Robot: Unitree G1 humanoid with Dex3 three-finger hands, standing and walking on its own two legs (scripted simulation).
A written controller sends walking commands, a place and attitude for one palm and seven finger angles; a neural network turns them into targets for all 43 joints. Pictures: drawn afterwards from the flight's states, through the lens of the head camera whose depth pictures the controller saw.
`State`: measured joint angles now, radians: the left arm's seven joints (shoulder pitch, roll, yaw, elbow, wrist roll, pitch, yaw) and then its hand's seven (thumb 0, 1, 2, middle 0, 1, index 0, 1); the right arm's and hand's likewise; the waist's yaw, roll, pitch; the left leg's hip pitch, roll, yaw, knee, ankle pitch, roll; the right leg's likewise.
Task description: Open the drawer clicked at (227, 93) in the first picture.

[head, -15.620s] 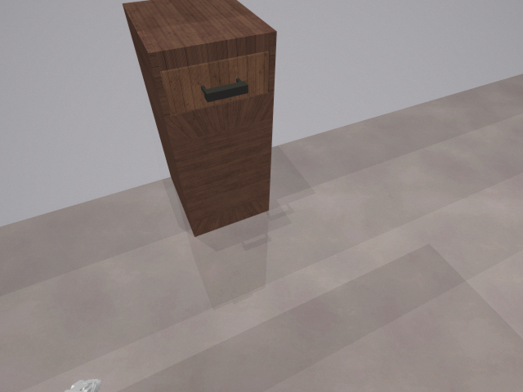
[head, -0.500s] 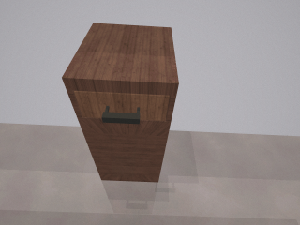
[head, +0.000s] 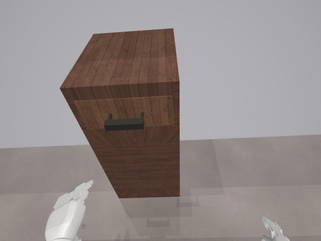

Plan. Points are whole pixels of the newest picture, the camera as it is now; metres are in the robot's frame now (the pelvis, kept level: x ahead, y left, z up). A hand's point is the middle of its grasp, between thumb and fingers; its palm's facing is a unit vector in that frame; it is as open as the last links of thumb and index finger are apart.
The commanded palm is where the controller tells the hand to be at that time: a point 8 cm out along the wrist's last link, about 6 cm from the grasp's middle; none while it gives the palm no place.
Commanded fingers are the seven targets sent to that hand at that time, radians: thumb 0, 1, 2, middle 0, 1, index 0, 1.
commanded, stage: raise the hand with hooked fingers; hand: left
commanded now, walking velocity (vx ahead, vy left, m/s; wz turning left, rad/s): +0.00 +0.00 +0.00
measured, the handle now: (125, 119) +0.52 +0.15 +0.00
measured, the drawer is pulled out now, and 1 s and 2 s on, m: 0.00 0.00 0.00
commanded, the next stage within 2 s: move the hooked fingers above the handle in 1.62 s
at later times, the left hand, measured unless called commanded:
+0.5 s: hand (90, 198) +0.23 +0.19 +0.02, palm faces +0.04 -0.11 -0.99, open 15.1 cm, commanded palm +0.20 +0.20 +0.07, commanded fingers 0.00 -0.50 0.30 -0.25 -0.90 -0.25 -0.90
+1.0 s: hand (87, 154) +0.32 +0.20 +0.08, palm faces +0.10 -0.10 -0.99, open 14.0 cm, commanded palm +0.29 +0.21 +0.14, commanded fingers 0.00 -0.50 0.30 -0.30 -1.20 -0.30 -1.20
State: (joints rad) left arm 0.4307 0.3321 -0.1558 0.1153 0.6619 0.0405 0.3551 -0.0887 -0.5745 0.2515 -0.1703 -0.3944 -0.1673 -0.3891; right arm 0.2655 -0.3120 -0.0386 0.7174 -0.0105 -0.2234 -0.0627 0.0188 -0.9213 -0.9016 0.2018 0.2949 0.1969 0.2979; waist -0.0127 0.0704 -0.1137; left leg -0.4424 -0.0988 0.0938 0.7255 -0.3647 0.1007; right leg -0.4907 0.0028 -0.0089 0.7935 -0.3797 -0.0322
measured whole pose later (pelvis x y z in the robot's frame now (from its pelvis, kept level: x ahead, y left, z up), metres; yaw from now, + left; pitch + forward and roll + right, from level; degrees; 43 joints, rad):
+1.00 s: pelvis +0.03 -0.02 +0.02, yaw -2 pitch +4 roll +1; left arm 0.06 0.40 -0.10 0.03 0.96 0.14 0.24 0.00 -0.49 0.30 -0.31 -1.13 -0.31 -1.13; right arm 0.10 -0.25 -0.02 0.62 0.00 0.14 -0.03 0.01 -0.91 -0.90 0.20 0.29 0.19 0.30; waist 0.06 0.06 -0.06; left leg -0.30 -0.07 0.03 0.56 -0.32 0.06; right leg -0.34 0.06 0.01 0.60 -0.32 -0.06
